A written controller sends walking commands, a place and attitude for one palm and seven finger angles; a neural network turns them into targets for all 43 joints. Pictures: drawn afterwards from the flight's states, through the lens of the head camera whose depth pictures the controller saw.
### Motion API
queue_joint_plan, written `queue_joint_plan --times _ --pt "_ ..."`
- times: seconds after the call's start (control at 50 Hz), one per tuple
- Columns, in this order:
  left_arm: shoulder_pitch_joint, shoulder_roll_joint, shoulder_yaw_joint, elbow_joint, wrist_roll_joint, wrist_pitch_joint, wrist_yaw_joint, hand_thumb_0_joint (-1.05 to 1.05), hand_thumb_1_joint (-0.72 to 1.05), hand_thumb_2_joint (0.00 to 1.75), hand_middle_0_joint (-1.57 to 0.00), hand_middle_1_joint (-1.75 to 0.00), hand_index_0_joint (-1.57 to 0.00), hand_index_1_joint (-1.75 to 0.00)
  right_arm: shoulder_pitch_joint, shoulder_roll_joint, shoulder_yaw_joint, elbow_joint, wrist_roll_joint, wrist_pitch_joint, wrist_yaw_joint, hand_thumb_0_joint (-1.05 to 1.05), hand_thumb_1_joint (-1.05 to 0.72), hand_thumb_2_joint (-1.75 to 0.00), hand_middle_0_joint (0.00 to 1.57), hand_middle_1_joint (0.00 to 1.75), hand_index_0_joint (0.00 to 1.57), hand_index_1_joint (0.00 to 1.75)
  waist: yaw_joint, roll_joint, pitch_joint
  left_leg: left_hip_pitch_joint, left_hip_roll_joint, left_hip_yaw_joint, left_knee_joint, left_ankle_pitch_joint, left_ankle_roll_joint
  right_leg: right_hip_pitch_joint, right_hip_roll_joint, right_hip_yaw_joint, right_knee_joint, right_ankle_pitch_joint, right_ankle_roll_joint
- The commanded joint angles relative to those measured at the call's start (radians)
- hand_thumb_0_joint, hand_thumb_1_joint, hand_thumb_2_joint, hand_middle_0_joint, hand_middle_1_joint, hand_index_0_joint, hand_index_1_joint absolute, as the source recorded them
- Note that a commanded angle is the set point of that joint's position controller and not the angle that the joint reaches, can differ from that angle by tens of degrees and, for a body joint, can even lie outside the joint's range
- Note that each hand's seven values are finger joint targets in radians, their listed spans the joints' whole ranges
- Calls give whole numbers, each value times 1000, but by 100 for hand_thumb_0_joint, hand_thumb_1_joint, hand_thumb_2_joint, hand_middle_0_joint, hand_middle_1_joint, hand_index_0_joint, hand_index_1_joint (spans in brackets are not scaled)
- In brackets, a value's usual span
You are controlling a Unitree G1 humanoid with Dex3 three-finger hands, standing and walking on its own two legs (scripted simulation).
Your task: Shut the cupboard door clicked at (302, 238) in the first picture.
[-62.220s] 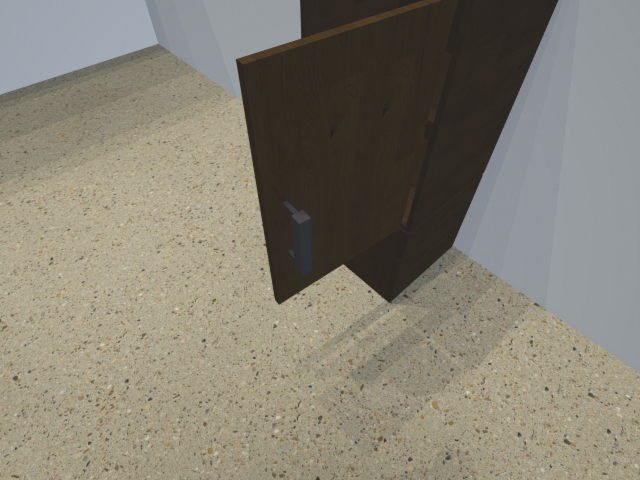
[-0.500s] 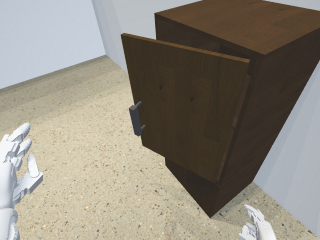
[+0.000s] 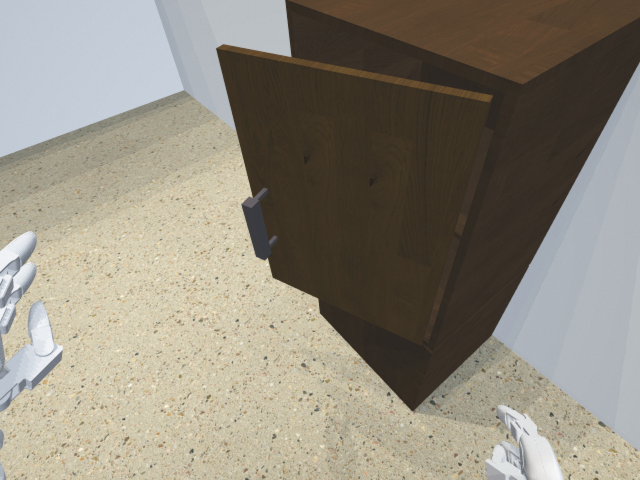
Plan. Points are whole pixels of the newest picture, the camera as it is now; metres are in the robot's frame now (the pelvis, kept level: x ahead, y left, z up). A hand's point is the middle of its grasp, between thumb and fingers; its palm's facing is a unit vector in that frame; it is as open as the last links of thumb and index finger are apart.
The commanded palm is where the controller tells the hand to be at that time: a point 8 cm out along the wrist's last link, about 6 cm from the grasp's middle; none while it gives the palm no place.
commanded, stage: step back with the hand held close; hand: left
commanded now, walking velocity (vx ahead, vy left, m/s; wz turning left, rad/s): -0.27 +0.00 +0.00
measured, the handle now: (263, 224) +0.62 +0.18 -0.10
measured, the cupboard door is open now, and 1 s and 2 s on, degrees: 21 21 21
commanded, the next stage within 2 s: stop stepping back and stand still in 1.32 s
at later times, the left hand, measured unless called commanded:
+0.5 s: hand out of the picture +0.12 +0.29 +0.15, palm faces +0.45 -0.76 -0.47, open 7.4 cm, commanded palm +0.06 +0.32 +0.18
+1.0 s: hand out of the picture +0.05 +0.29 +0.16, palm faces +0.49 -0.73 -0.47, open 7.4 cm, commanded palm -0.02 +0.32 +0.18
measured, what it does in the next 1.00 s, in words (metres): shifts its weight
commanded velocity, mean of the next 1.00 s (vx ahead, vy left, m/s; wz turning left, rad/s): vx -0.34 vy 0.00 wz -0.03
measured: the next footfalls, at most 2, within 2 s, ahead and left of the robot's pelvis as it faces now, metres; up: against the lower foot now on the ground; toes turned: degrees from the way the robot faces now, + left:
left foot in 1.12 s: -0.02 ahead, +0.13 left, +0.00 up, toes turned +9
right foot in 1.40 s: -0.29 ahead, -0.12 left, +0.00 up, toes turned -1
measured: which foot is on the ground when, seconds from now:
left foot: down 0.00-1.00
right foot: down 0.00-1.00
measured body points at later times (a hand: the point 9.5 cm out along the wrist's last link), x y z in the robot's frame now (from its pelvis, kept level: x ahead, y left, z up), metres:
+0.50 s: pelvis -0.07 +0.02 -0.01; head -0.06 +0.03 +0.44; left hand +0.09 +0.33 +0.18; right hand +0.10 -0.22 -0.09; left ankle +0.02 +0.09 -0.74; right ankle -0.04 -0.11 -0.74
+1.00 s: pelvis -0.13 +0.01 -0.03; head -0.12 +0.03 +0.42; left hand +0.02 +0.33 +0.18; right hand +0.05 -0.22 -0.10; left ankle +0.01 +0.10 -0.73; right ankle -0.05 -0.11 -0.74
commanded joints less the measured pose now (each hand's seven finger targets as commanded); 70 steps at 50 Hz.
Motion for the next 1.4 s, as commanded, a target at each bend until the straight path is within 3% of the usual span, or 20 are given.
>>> queue_joint_plan --times 0.0,0.18,0.34,0.52,0.64,0.76,0.86,0.9,0.96,0.98,1.02,1.06,1.08,1.1,1.12,1.14,1.18,1.24,1.3,1.38 --pt "-11 227 172 -216 -8 -53 34 0 90 90 -20 -30 -20 -30 -106 -99 -36 -185 -1 -24 -13 0 -90 -90 20 30 20 30 -3 -60 -176 117 101 -67 -16 453 2 18 -74 48 13 494 5" --pt "27 226 177 -245 -7 -67 52 0 90 90 -20 -30 -20 -30 -100 -106 -33 -197 -4 -28 -15 0 -90 -90 20 30 20 30 -3 -10 -137 -56 131 -119 -97 178 15 25 -46 59 33 244 7" --pt "-26 211 193 -253 24 -117 64 0 90 90 -20 -30 -20 -30 -81 -122 -33 -190 -12 -75 -18 0 -90 -90 20 30 20 30 -10 45 -52 -390 167 -203 -229 -387 59 151 4 62 109 59 14" --pt "-73 200 182 -287 44 -146 73 0 90 90 -20 -30 -20 -30 -55 -119 -36 -163 -25 -125 -9 0 -90 -90 20 30 20 30 -16 19 -39 -406 146 -182 -148 -441 46 71 -16 115 80 -71 -8" --pt "-62 226 188 -308 32 -165 87 0 90 90 -20 -30 -20 -30 -41 -98 -33 -133 -32 -132 0 0 -90 -90 20 30 20 30 -23 -66 -74 -227 93 -132 -21 -238 7 -110 -91 187 -30 -57 -39" --pt "-27 234 240 -273 43 -181 82 0 90 90 -20 -30 -20 -30 -77 -124 -43 -145 -29 -147 -10 0 -90 -90 20 30 20 30 -7 86 -67 -512 217 -267 -247 -471 71 162 42 77 212 4 7" --pt "10 236 263 -268 43 -180 61 0 90 90 -20 -30 -20 -30 -74 -125 -58 -153 -28 -149 -1 0 -90 -90 20 30 20 30 -6 72 -82 -592 233 -230 -201 -545 77 210 43 125 261 -13 -12" --pt "-20 219 234 -317 37 -175 60 0 90 90 -20 -30 -20 -30 -61 -106 -56 -157 -25 -143 6 0 -90 -90 20 30 20 30 -14 -9 -68 -512 174 -163 -83 -494 40 68 -24 224 151 -98 -51" --pt "-56 252 216 -363 37 -161 86 0 90 90 -20 -30 -20 -30 -16 -73 -55 -117 -37 -128 20 0 -90 -90 20 30 20 30 -29 -196 -69 -161 39 -36 284 -271 -53 -338 -268 486 -166 -258 -151" --pt "-63 241 186 -358 39 -150 96 0 90 90 -20 -30 -20 -30 -16 -51 -49 -107 -35 -117 25 0 -90 -90 20 30 20 30 -35 -279 -84 -79 21 -27 389 -213 -60 -383 -318 471 -204 -195 -162" --pt "-100 251 188 -365 43 -139 103 0 90 90 -20 -30 -20 -30 -34 -44 -41 -106 -35 -107 20 0 -90 -90 20 30 20 30 -37 -291 -63 -55 22 -43 392 -217 -51 -389 -293 384 -171 -60 -142" --pt "-149 251 183 -379 47 -147 102 0 90 90 -20 -30 -20 -30 -40 -57 -34 -94 -36 -113 2 0 -90 -90 20 30 20 30 -49 -143 3 -28 49 -72 62 -168 -29 -388 -184 257 -54 -20 -75" --pt "-137 242 188 -381 47 -155 101 0 90 90 -20 -30 -20 -30 -46 -84 -39 -104 -38 -119 -10 0 -90 -90 20 30 20 30 -41 36 24 -116 144 -188 -91 -184 20 -353 -61 182 83 -43 -24" --pt "-127 221 199 -380 53 -166 101 0 90 90 -20 -30 -20 -30 -69 -102 -44 -113 -39 -133 -20 0 -90 -90 20 30 20 30 -28 221 -10 -315 300 -323 -229 -237 82 -142 45 70 316 7 23" --pt "-111 230 227 -342 45 -172 96 0 90 90 -20 -30 -20 -30 -77 -72 -52 -107 -36 -153 -19 0 -90 -90 20 30 20 30 -20 232 -79 -412 385 -367 -319 -395 112 -17 79 67 510 -103 26" --pt "-98 247 254 -348 43 -179 88 0 90 90 -20 -30 -20 -30 -61 -82 -71 -110 -30 -167 -11 0 -90 -90 20 30 20 30 -21 195 -126 -445 407 -358 -338 -480 114 41 101 70 621 -144 24" --pt "-50 216 244 -339 25 -177 72 0 90 90 -20 -30 -20 -30 -62 -83 -78 -109 -37 -181 7 0 -90 -90 20 30 20 30 -17 94 -127 -332 380 -304 -264 -340 104 -51 86 70 583 -176 18" --pt "-50 169 171 -402 4 -168 62 0 90 90 -20 -30 -20 -30 -60 -71 -58 -94 -40 -198 26 0 -90 -90 20 30 20 30 -14 156 -150 -138 332 -215 -273 -224 51 -96 74 9 374 -230 10" --pt "-82 173 140 -407 -1 -166 51 0 90 90 -20 -30 -20 -30 -48 -69 -45 -68 -46 -208 26 0 -90 -90 20 30 20 30 -14 130 -169 16 309 -179 -264 -109 -8 -71 67 -11 43 -175 -1" --pt "-126 251 192 -381 4 -174 59 0 90 90 -20 -30 -20 -30 -47 -44 -34 -51 -59 -177 18 0 -90 -90 20 30 20 30 -24 -5 -209 128 196 -20 -17 136 -96 -147 -108 166 -144 58 -92"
